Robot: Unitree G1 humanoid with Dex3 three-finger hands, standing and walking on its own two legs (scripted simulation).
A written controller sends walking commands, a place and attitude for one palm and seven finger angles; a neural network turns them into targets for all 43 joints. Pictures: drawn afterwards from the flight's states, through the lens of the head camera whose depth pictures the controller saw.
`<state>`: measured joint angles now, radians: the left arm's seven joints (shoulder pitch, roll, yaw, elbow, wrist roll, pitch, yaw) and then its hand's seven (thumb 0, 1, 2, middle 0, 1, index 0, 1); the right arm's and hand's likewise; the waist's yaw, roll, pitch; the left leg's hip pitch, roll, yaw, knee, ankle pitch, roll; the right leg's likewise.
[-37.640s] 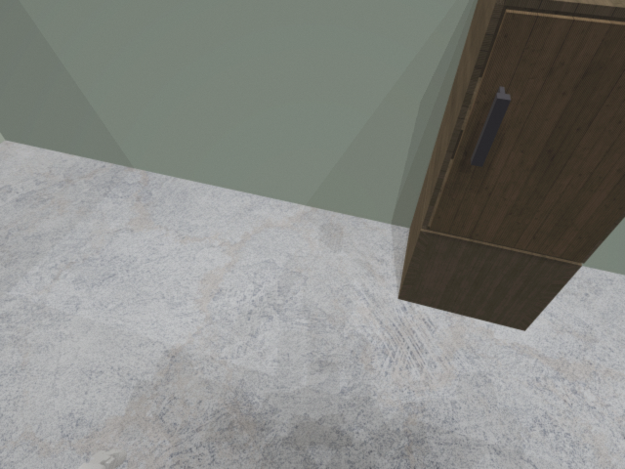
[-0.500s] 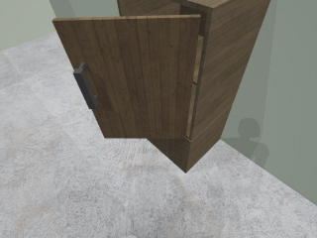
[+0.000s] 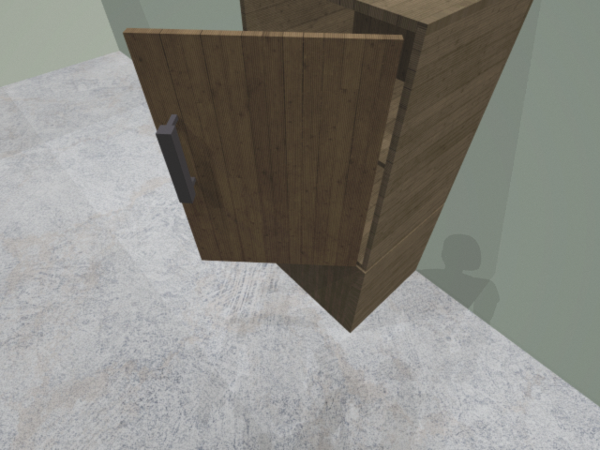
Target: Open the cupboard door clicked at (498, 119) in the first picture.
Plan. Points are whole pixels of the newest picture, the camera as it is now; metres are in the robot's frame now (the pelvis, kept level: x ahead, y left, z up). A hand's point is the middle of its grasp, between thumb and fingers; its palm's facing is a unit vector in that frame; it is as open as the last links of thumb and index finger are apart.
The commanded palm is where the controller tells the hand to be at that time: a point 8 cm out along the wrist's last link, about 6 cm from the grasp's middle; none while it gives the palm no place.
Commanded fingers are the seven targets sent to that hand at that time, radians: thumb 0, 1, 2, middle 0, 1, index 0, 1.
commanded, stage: look again from close up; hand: left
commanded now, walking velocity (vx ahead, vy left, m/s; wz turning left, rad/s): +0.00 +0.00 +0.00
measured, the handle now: (180, 159) +0.60 +0.27 +0.03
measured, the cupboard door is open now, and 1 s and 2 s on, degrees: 44 44 44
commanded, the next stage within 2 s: shuffle to correct the standing spot in 0.40 s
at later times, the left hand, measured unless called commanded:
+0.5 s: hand out of the picture -0.05 +0.21 -0.17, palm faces +0.01 -0.98 -0.21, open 7.4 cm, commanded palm none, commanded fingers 0.00 0.90 0.90 -0.20 -0.30 -0.20 -0.30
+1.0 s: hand out of the picture -0.02 +0.24 -0.17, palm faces +0.02 -0.99 -0.17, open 7.3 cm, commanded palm none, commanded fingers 0.00 0.90 0.90 -0.20 -0.30 -0.20 -0.30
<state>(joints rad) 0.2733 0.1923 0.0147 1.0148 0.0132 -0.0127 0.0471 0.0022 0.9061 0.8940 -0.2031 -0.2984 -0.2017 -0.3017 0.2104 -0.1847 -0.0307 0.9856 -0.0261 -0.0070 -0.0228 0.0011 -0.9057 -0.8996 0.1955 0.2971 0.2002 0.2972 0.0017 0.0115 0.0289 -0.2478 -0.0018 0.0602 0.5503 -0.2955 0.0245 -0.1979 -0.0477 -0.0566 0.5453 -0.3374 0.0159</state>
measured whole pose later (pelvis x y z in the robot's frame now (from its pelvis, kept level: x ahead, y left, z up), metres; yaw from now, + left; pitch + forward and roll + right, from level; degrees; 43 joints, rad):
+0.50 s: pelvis -0.06 +0.02 +0.00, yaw -1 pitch -3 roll +0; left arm 0.35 0.19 0.00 1.01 0.02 0.01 0.03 0.00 0.91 0.89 -0.20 -0.30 -0.20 -0.30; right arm 0.29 -0.19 -0.03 1.03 -0.02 0.02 0.00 0.00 -0.91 -0.90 0.20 0.30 0.20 0.30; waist 0.00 -0.01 0.00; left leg -0.26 -0.02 0.08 0.46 -0.17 0.06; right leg -0.22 -0.07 -0.03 0.47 -0.21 0.04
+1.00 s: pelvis -0.05 +0.07 +0.01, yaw -2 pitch -1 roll -1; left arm 0.30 0.16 0.06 1.03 0.03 0.01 0.02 0.01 0.93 0.89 -0.20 -0.30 -0.20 -0.30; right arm 0.45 -0.09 -0.02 1.10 -0.03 -0.03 -0.02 0.00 -0.91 -0.90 0.19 0.30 0.20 0.30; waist -0.03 -0.03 -0.02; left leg -0.15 -0.07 0.12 0.35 -0.19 0.12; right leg -0.49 -0.08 -0.04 0.98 -0.26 0.00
